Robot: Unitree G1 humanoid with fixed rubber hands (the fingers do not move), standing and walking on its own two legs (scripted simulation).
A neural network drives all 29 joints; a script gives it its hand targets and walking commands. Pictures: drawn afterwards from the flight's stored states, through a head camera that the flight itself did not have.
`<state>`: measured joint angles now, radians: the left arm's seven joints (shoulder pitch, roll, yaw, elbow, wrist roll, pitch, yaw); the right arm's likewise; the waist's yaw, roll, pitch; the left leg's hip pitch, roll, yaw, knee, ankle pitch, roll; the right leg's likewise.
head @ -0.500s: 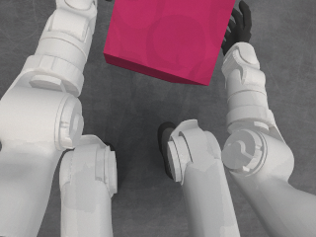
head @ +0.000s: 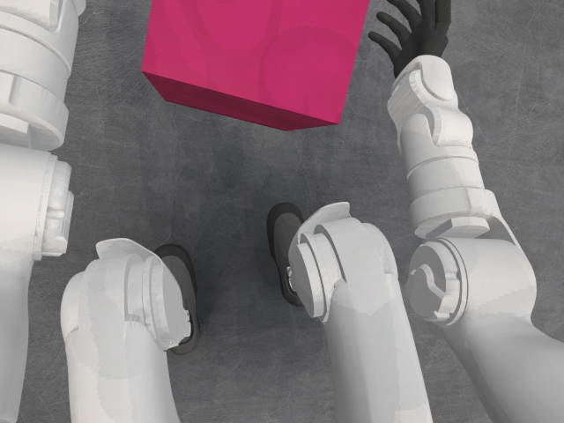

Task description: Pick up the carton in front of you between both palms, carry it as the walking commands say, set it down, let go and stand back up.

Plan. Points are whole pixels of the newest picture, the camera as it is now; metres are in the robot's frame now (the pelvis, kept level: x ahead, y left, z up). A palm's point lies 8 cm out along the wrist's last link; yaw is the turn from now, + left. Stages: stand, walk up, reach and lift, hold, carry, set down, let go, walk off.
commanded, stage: set down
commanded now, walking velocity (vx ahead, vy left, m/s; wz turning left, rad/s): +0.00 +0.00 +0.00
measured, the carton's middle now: (250, 35) +0.55 -0.06 -0.26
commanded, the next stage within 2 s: let go in 0.86 s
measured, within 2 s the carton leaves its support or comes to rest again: neither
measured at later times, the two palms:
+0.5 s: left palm out of the picture +0.62 +0.13 +0.02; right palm out of the picture +0.48 -0.23 +0.02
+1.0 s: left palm out of the picture +0.60 +0.14 +0.16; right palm out of the picture +0.47 -0.23 +0.16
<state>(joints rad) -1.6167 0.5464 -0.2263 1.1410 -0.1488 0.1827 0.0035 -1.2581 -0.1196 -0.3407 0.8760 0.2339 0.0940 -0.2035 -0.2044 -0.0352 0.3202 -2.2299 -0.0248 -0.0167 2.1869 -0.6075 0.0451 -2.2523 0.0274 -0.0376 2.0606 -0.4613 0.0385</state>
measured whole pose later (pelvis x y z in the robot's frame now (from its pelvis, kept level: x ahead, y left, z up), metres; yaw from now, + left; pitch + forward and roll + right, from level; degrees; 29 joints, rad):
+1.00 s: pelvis +0.05 +0.00 +0.25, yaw +3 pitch +45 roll -2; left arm -1.25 0.39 0.16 1.03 0.15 0.24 -0.10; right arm -0.83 0.01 -0.42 0.54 -0.01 0.22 -0.11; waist -0.21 0.04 -0.08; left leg -1.60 -0.06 -0.04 1.20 -0.39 0.02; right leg -1.62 0.02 0.01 1.12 -0.29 0.02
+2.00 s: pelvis +0.15 +0.01 +0.39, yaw +3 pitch +0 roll -1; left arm 0.24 0.21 0.04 0.45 0.00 0.06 -0.05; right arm 0.22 -0.21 -0.04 0.44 0.00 0.07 0.07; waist 0.00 0.02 0.04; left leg -0.13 -0.04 -0.05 0.42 -0.30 0.03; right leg -0.19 0.02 0.05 0.41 -0.23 0.01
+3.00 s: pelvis +0.19 -0.03 +0.37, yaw -3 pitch +4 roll +0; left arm 0.34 0.22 0.00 0.75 0.01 -0.02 0.02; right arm 0.35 -0.28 0.01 0.75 -0.02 -0.01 -0.06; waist -0.01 0.04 -0.08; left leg -0.18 0.05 0.05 0.59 -0.46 -0.04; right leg -0.32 0.10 0.09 0.66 -0.40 -0.06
